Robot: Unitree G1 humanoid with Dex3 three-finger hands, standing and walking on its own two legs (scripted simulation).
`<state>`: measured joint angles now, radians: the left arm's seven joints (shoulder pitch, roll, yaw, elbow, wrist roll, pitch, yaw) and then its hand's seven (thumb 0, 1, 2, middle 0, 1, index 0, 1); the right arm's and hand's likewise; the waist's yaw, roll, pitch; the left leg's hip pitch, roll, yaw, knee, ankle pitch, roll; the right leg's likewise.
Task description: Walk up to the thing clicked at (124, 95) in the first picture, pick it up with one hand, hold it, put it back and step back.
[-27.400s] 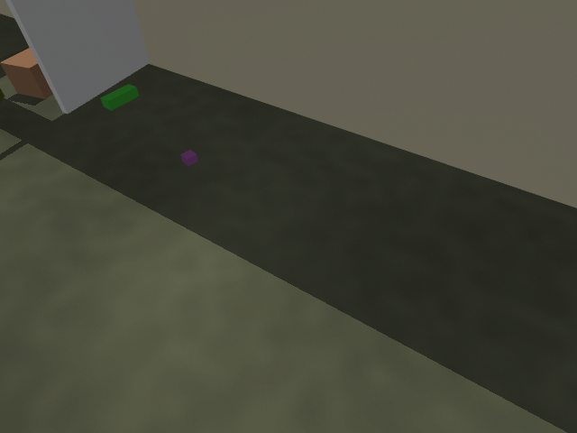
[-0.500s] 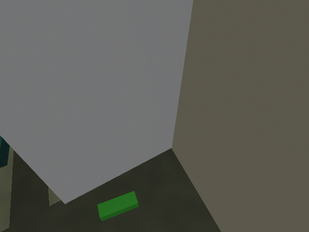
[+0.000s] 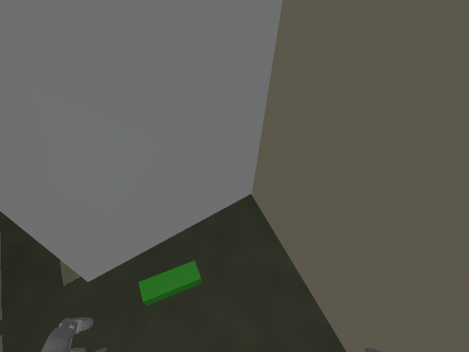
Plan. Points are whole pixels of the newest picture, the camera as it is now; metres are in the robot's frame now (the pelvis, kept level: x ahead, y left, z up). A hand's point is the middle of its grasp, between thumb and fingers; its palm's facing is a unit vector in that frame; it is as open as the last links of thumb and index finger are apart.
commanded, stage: rise first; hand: left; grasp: from above
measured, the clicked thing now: (171, 282) +0.46 +0.23 -0.73
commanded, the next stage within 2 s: none
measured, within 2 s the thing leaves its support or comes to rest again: neither
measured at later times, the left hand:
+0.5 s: hand out of the picture +0.14 +0.27 -0.21, palm faces -0.12 -0.87 -0.48, open 14.2 cm
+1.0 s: hand out of the picture +0.15 +0.29 -0.30, palm faces -0.31 -0.69 -0.65, open 14.3 cm
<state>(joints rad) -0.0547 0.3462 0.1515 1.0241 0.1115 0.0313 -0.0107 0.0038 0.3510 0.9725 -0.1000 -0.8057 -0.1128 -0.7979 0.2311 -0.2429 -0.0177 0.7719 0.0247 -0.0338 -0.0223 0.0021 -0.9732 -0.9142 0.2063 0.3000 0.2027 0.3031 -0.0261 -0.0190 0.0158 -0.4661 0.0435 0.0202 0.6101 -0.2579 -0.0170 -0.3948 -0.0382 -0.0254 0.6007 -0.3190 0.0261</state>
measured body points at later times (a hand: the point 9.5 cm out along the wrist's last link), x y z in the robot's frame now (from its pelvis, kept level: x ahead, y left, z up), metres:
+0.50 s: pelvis +0.01 +0.00 -0.06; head +0.10 +0.01 +0.38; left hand +0.15 +0.31 -0.18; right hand +0.17 -0.25 -0.16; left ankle +0.03 +0.13 -0.73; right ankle -0.01 -0.14 -0.73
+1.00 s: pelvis -0.03 +0.00 -0.15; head +0.12 +0.02 +0.28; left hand +0.16 +0.32 -0.26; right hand +0.17 -0.25 -0.25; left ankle +0.03 +0.13 -0.73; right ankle -0.01 -0.14 -0.73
